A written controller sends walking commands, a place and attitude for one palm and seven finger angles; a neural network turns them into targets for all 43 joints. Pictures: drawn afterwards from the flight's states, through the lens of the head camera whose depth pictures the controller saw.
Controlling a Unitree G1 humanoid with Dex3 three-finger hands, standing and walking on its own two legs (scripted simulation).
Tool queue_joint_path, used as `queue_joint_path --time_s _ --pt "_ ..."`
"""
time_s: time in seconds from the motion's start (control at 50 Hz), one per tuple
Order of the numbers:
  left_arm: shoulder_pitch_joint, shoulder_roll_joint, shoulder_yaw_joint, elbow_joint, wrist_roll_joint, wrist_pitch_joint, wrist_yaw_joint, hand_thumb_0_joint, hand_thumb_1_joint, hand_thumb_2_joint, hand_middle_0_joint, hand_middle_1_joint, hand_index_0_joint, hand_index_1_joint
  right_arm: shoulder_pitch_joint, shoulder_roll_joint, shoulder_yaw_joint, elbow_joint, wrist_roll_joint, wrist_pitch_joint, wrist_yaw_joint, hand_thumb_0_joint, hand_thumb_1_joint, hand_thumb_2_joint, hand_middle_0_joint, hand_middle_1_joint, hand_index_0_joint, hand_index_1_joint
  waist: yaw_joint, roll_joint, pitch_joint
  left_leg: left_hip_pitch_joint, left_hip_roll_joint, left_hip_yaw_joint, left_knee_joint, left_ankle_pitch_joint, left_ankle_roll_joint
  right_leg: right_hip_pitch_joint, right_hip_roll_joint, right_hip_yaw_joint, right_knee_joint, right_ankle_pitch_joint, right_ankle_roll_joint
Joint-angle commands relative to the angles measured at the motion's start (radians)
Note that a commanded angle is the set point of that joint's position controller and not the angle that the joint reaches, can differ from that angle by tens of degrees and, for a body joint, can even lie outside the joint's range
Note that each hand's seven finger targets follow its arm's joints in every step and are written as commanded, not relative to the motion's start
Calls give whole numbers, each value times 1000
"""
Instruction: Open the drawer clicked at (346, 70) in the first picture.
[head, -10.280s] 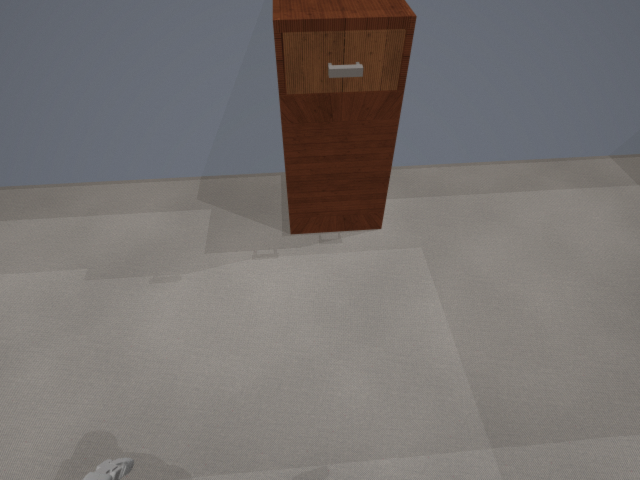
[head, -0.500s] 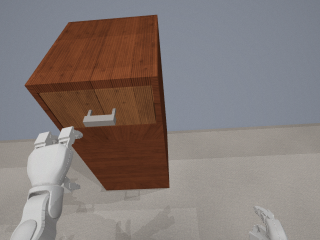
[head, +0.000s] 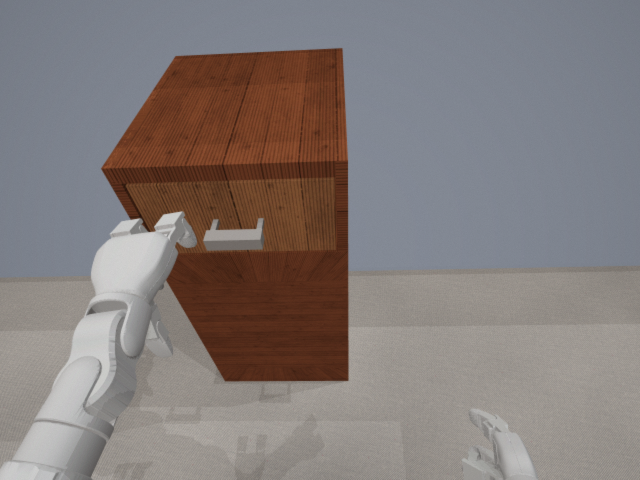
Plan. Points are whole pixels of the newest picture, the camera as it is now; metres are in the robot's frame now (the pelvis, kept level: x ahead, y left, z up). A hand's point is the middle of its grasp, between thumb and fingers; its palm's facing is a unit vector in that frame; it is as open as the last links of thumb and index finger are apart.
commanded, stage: raise the hand with hooked fingers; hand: left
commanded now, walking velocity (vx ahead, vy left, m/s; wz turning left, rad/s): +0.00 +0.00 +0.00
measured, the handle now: (236, 231) +0.52 +0.22 -0.02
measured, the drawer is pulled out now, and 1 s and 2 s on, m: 0.00 0.00 0.00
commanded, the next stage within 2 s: move the hooked fingers above the handle in 0.26 s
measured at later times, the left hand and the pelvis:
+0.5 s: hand (186, 302) +0.30 +0.21 +0.08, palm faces +0.01 -0.09 -1.00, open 13.8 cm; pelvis -0.01 -0.03 +0.00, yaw +0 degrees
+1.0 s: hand (199, 265) +0.37 +0.22 +0.07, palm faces +0.04 -0.09 -0.99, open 13.8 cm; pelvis +0.03 -0.02 -0.01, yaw +0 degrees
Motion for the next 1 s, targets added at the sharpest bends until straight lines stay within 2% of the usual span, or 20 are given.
queue_joint_path --time_s 0.0,0.1,0.18,0.2,0.28,0.32,0.36,0.4,0.5,0.52,0.56,0.62,0.64,0.7,0.76,0.8,0.88,0.9,0.92,0.98 --pt "-237 215 137 -269 13 -85 30 0 -500 300 -300 -1200 -300 -1200 -122 -131 -53 -159 -8 -59 -12 0 -900 -900 200 300 200 300 6 -13 -239 258 6 -7 -98 141 7 -57 66 -67 -87 161 -59" --pt "-258 255 211 -267 18 -141 119 0 -500 300 -300 -1200 -300 -1200 -111 -124 -63 -139 -7 -82 -16 0 -900 -900 200 300 200 300 20 -10 -213 243 -3 -8 -101 119 7 -74 71 -66 -96 140 -60" --pt "-257 204 174 -197 11 -113 158 0 -500 300 -300 -1200 -300 -1200 -110 -125 -70 -117 4 -88 -13 0 -900 -900 200 300 200 300 12 -9 -200 231 -7 11 -98 97 6 -91 69 -65 -100 134 -56" --pt "-251 206 174 -177 12 -98 158 0 -500 300 -300 -1200 -300 -1200 -111 -129 -71 -115 6 -88 -11 0 -900 -900 200 300 200 300 13 -20 -198 224 -8 13 -102 87 4 -83 69 -63 -106 125 -55" --pt "-236 158 92 -159 5 -54 121 0 -500 300 -300 -1200 -300 -1200 -130 -134 -68 -123 13 -85 -16 0 -900 -900 200 300 200 300 1 -52 -192 219 -15 28 -102 65 12 -78 58 -48 -123 120 -45" --pt "-232 151 72 -169 1 -51 93 0 -500 300 -300 -1200 -300 -1200 -138 -134 -65 -131 14 -86 -20 0 -900 -900 200 300 200 300 -2 -78 -190 219 -18 35 -98 63 19 -74 53 -38 -133 120 -39" --pt "-261 168 75 -156 2 -60 74 0 -500 300 -300 -1200 -300 -1200 -141 -135 -58 -127 12 -85 -29 0 -900 -900 200 300 200 300 -11 -101 -156 206 -21 40 -95 55 22 -87 50 -36 -139 127 -35" --pt "-306 239 135 -135 10 -84 72 0 -500 300 -300 -1200 -300 -1200 -127 -140 -56 -116 7 -87 -37 0 -900 -900 200 300 200 300 -8 -110 -150 195 -23 42 -89 60 24 -81 49 -28 -144 134 -34" --pt "-345 300 220 -78 16 -146 104 0 -500 300 -300 -1200 -300 -1200 -111 -129 -59 -100 8 -87 -51 0 -900 -900 200 300 200 300 8 -71 -179 182 -30 45 -64 99 23 -61 48 -20 -123 193 -38" --pt "-362 270 195 -69 15 -152 112 0 -500 300 -300 -1200 -300 -1200 -112 -124 -58 -99 11 -90 -51 0 -900 -900 200 300 200 300 2 -57 -177 183 -31 47 -57 104 24 -73 46 -23 -117 206 -38" --pt "-354 265 200 -28 11 -153 122 0 -500 300 -300 -1200 -300 -1200 -100 -126 -64 -94 12 -91 -50 0 -900 -900 200 300 200 300 0 -55 -188 179 -30 52 -43 124 24 -76 47 -23 -106 244 -38" --pt "-401 227 146 -20 21 -142 121 0 -500 300 -300 -1200 -300 -1200 -89 -133 -72 -95 13 -87 -42 0 -900 -900 200 300 200 300 -17 -27 -219 188 -29 55 -27 152 22 -93 50 -29 -87 280 -40" --pt "-387 201 123 -29 16 -139 116 0 -500 300 -300 -1200 -300 -1200 -80 -134 -76 -98 11 -87 -38 0 -900 -900 200 300 200 300 -18 -33 -248 200 -30 55 -18 175 25 -85 49 -30 -78 312 -39" --pt "-349 207 125 -25 9 -130 93 0 -500 300 -300 -1200 -300 -1200 -71 -146 -82 -103 7 -75 -33 0 -900 -900 200 300 200 300 -20 -70 -288 186 -34 55 2 226 27 -51 48 -27 -53 409 -37" --pt "-346 200 121 -29 0 -134 76 0 -500 300 -300 -1200 -300 -1200 -63 -149 -87 -103 8 -67 -33 0 -900 -900 200 300 200 300 -27 -117 -273 177 -32 59 18 253 33 -63 46 -29 -38 487 -30" --pt "-349 262 180 -16 5 -144 79 0 -500 300 -300 -1200 -300 -1200 -57 -156 -87 -99 4 -58 -35 0 -900 -900 200 300 200 300 -17 -133 -275 153 -33 58 19 256 30 -48 46 -27 -30 488 -31" --pt "-370 263 207 -67 21 -171 122 0 -500 300 -300 -1200 -300 -1200 -42 -141 -97 -100 1 -56 -30 0 -900 -900 200 300 200 300 -7 -49 -331 181 -31 55 46 331 29 -61 52 -34 6 535 -41" --pt "-370 281 229 -58 25 -170 135 0 -500 300 -300 -1200 -300 -1200 -35 -142 -99 -93 0 -54 -28 0 -900 -900 200 300 200 300 -6 -53 -341 178 -28 52 49 335 27 -56 56 -36 8 515 -45" --pt "-376 271 226 -68 27 -170 149 0 -500 300 -300 -1200 -300 -1200 -32 -141 -101 -93 0 -56 -25 0 -900 -900 200 300 200 300 -7 -29 -351 187 -25 50 54 349 26 -69 58 -38 15 520 -47" --pt "-339 243 216 -40 31 -138 174 0 -500 300 -300 -1200 -300 -1200 -19 -143 -110 -90 1 -52 -14 0 -900 -900 200 300 200 300 -11 -40 -364 193 -18 51 68 400 23 -81 64 -47 29 543 -48"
